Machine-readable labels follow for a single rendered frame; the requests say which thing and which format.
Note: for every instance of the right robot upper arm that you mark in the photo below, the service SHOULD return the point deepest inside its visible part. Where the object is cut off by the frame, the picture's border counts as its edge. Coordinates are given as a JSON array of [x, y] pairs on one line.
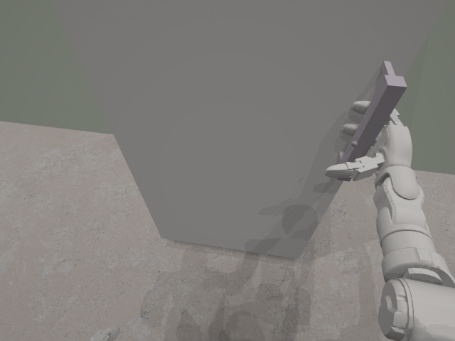
[[417, 311]]

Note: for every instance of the left robot hand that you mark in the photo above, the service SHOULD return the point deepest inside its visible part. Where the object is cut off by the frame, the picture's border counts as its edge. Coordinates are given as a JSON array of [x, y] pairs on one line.
[[107, 335]]

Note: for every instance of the handle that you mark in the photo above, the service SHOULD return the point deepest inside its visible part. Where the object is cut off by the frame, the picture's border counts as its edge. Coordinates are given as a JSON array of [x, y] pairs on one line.
[[380, 108]]

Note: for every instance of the fridge door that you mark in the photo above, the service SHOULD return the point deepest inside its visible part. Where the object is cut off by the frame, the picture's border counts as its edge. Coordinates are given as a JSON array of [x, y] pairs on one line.
[[229, 112]]

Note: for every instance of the right robot hand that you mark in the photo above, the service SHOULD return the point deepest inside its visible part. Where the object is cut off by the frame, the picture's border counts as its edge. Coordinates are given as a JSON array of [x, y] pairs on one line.
[[394, 145]]

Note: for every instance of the robot right forearm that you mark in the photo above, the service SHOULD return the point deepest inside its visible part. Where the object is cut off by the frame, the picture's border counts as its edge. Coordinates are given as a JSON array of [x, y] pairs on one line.
[[405, 239]]

